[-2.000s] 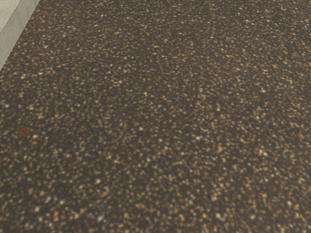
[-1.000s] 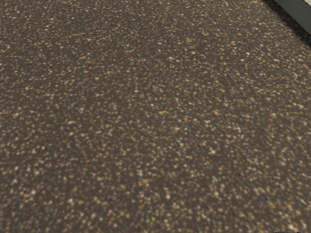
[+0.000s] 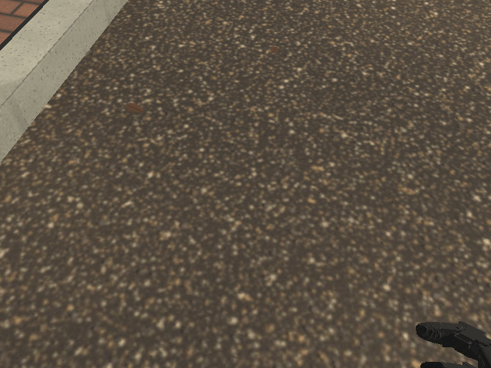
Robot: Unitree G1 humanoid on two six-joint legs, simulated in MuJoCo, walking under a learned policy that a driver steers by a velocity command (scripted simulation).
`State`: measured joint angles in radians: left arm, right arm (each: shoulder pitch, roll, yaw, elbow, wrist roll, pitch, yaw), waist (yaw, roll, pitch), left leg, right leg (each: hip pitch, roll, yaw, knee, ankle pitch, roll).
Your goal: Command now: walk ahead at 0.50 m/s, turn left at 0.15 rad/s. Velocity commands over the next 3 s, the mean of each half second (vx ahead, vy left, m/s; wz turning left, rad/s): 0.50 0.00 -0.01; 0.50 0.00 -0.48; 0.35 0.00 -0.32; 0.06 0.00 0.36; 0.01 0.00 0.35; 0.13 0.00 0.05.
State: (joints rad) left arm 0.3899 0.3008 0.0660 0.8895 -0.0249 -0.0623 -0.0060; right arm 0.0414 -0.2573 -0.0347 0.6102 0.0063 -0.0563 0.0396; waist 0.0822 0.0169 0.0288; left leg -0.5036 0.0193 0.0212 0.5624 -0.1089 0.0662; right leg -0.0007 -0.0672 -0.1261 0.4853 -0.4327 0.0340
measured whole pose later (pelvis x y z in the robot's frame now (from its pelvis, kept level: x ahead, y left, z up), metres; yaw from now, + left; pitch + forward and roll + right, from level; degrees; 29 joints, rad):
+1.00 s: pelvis +0.55 -0.05 +0.01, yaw -20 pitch +3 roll -1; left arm 0.40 0.30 0.07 0.77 -0.02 -0.03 0.02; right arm 0.03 -0.28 -0.04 0.67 0.00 -0.12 0.02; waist 0.09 0.03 0.00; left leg -0.46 -0.01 -0.07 0.44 -0.03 -0.01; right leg -0.08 0.11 0.23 0.47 -0.41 -0.05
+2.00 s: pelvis +0.80 -0.12 +0.02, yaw -14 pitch +1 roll -3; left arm 0.07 0.31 0.10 0.80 0.01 0.04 0.05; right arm 0.26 -0.29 -0.06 0.77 -0.01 0.02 -0.02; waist -0.03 -0.03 0.04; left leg -0.29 0.00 -0.02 0.53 -0.26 0.05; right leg -0.54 0.00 0.01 1.04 -0.42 0.04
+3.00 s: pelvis +0.86 -0.17 +0.01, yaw -3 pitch -1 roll +0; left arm 0.21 0.29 0.06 0.98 -0.02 -0.09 -0.02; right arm 0.32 -0.28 -0.05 0.87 0.02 -0.02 -0.02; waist 0.00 0.04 0.01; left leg -0.20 0.01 -0.08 0.69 -0.44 0.00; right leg -0.23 0.02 -0.04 0.55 -0.31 -0.06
